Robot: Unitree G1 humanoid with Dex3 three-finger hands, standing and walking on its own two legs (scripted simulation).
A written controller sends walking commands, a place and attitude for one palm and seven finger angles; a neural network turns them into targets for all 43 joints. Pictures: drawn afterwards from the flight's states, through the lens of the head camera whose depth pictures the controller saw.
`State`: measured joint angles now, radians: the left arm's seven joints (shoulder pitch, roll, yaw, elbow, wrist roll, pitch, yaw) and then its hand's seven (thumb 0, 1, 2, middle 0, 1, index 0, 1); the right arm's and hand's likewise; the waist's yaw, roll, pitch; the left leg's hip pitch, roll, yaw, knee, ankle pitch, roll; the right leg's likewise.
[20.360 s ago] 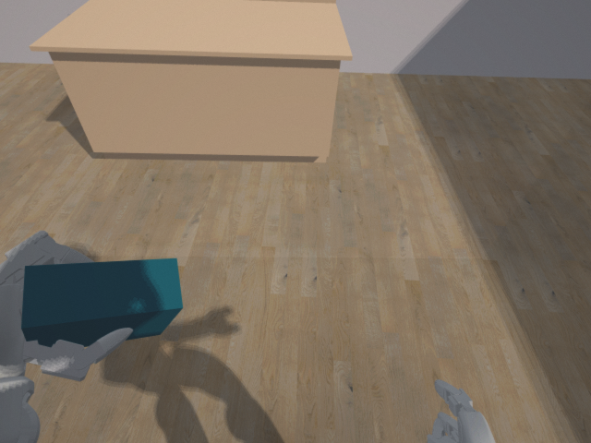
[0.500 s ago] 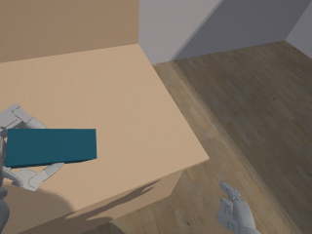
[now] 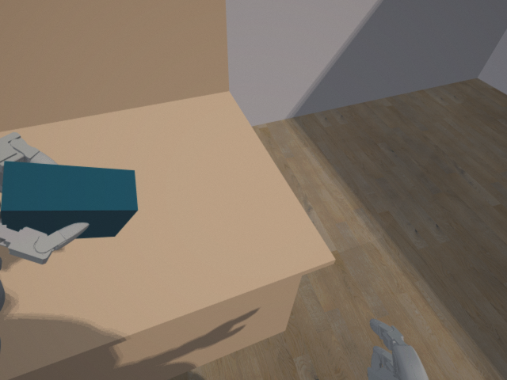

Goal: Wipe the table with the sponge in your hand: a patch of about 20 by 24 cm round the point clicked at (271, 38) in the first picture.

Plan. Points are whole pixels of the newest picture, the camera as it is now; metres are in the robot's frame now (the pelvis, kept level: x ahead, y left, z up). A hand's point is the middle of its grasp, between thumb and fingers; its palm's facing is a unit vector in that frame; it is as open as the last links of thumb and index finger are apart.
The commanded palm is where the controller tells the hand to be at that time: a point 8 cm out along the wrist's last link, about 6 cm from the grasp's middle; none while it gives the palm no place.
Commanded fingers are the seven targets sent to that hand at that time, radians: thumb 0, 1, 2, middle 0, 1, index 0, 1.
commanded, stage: turn the palm down, sponge in hand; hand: left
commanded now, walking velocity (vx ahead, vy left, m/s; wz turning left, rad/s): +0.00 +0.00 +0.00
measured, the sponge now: (89, 206) +0.28 +0.24 +0.17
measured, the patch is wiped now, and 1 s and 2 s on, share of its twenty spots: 0.00 0.00 0.00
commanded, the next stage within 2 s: none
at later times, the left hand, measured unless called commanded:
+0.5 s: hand (87, 251) +0.23 +0.24 +0.13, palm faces +0.24 -0.60 -0.77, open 9.3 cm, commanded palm +0.18 +0.28 +0.17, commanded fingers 0.00 0.10 1.30 -1.20 -1.60 -1.20 -1.60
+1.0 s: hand (71, 254) +0.24 +0.27 +0.12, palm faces +0.23 -0.34 -0.91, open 9.3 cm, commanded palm +0.20 +0.27 +0.16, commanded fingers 0.00 0.10 1.30 -1.20 -1.60 -1.20 -1.60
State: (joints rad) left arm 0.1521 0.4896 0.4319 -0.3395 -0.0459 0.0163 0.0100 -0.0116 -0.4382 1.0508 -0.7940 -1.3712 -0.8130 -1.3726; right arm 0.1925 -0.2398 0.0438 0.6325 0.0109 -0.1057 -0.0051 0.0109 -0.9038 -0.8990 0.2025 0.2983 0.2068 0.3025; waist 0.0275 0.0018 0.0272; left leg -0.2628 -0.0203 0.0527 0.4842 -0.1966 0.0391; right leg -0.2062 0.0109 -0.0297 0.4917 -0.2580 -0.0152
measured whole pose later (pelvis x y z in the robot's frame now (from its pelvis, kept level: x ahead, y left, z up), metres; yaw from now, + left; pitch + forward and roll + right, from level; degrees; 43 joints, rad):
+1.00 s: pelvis +0.02 -0.02 -0.01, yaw +1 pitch +1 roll +0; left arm 0.34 0.56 0.18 -0.35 0.50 0.18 0.10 -0.01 -0.44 1.05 -0.79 -1.37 -0.81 -1.37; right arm 0.13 -0.25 0.01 0.58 0.04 0.02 -0.09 0.01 -0.91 -0.90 0.20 0.30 0.20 0.30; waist 0.07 0.08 -0.04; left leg -0.35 0.00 0.03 0.61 -0.28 0.02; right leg -0.28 0.03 -0.06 0.60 -0.35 -0.04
